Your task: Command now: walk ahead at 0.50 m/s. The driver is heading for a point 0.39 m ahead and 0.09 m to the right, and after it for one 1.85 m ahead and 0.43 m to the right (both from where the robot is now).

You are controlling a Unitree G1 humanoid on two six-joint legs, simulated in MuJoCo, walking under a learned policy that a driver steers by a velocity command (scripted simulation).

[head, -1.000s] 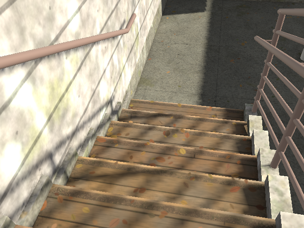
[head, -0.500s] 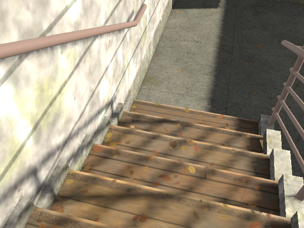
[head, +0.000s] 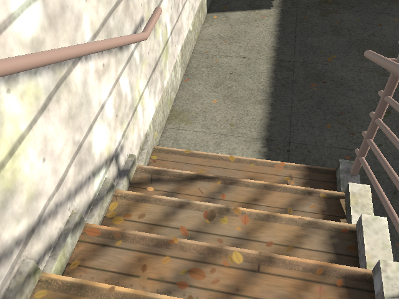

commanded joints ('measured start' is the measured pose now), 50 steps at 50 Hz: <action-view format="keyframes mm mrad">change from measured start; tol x32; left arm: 1 33 81 -2 -20 30 -25 -4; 26 423 20 -27 6 -56 -13 49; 50 -25 65 -11 -100 5 88 57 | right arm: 1 -66 -46 -5 -128 -17 10 -22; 20 -534 -2 9 -332 -34 -24 120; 25 238 -213 -51 -64 -78 -34 99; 31 -186 -104 13 -135 -103 14 87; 50 -32 -49 9 -30 -53 88 14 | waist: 1 -41 11 97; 21 198 -58 171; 27 -57 195 -470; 32 91 -36 -11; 50 1 -110 115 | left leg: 1 -379 142 12 -112 216 43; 5 -23 149 40 -927 739 34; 13 -388 147 -55 -1222 926 70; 21 62 79 51 -1748 1103 -2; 23 477 82 85 -1721 1214 55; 25 1253 404 -89 -1324 2066 234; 29 882 420 -295 -1474 1031 339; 33 232 357 -220 -1594 1017 306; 50 434 58 71 -1537 407 16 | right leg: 1 102 -390 549 -284 235 -175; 23 118 -50 230 520 322 -64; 24 -66 25 152 755 202 -9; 25 -408 154 147 1280 -692 87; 26 -528 53 276 1407 -709 143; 40 343 -39 34 127 266 152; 50 73 -100 157 -289 54 39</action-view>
